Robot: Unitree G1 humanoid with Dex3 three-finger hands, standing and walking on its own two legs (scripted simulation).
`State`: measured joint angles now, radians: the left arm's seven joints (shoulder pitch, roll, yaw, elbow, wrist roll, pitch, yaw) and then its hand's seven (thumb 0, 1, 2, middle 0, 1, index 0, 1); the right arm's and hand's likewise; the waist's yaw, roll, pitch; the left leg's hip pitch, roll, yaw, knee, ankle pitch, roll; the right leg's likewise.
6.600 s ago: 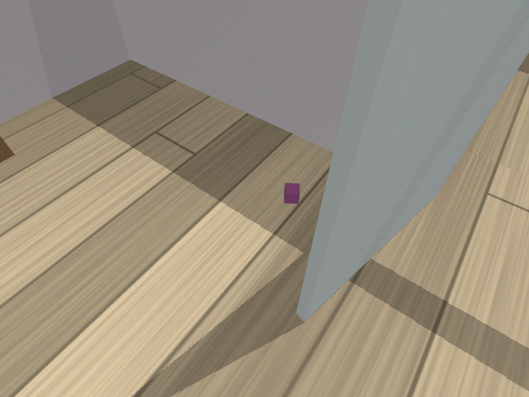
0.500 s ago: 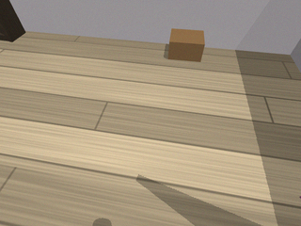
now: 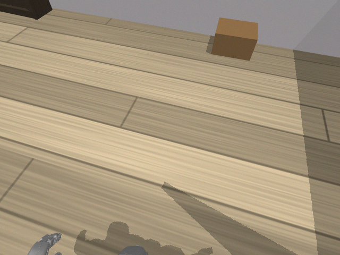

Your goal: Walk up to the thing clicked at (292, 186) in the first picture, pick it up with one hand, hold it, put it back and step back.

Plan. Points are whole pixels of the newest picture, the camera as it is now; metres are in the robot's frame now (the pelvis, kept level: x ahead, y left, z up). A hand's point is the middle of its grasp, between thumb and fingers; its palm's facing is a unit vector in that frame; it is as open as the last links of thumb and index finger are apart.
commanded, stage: walk up
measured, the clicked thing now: out of the picture +0.30 -1.04 -0.74
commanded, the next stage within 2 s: stand in 1.76 s
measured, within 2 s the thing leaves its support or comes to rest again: neither
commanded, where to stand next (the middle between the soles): +0.05 +0.00 m, yaw +26 degrees
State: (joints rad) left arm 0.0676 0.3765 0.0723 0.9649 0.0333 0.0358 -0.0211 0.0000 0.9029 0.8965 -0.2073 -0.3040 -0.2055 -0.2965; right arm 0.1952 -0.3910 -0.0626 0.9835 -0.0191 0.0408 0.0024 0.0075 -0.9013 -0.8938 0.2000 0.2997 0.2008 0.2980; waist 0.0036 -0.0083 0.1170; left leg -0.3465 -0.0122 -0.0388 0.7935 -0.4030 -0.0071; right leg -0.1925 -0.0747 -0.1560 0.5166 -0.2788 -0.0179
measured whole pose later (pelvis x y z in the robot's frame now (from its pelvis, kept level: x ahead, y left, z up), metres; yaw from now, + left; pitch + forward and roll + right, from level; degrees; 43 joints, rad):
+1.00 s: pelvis -0.01 -0.03 -0.02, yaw +27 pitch -3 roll +1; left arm 0.29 0.40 0.04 0.88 0.00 0.02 -0.01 0.00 0.90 0.90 -0.21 -0.30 -0.20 -0.30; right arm 0.18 -0.37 -0.03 0.84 -0.01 -0.02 0.00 0.01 -0.90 -0.89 0.20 0.30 0.20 0.30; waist 0.05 -0.02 0.10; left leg -0.30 -0.04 -0.04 0.65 -0.29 0.01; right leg -0.30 -0.08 -0.02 0.81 -0.54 -0.02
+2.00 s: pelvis +0.01 -0.03 +0.01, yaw +29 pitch -3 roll +0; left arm 0.10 0.35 0.01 1.15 0.01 0.00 -0.01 0.00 0.90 0.90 -0.21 -0.30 -0.20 -0.30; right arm 0.06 -0.35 0.00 1.11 0.00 -0.01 0.01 0.01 -0.90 -0.89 0.20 0.30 0.20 0.30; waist 0.02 0.01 0.07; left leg -0.14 -0.01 -0.09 0.36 -0.16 -0.02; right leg -0.07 -0.05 -0.09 0.34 -0.20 0.03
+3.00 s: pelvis +0.02 -0.04 +0.01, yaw +28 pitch -2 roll +0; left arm 0.10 0.35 0.01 1.13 0.01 0.00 -0.01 0.00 0.90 0.90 -0.21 -0.30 -0.20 -0.30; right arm 0.09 -0.36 0.01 1.13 0.00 -0.01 0.00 0.01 -0.90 -0.89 0.20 0.30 0.20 0.30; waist 0.01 0.01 0.05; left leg -0.13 0.01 -0.08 0.33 -0.15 -0.04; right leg -0.08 -0.03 -0.08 0.33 -0.21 0.01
